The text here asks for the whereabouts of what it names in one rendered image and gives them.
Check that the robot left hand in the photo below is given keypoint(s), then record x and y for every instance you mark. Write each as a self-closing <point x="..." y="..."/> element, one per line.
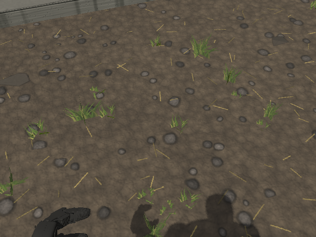
<point x="59" y="219"/>

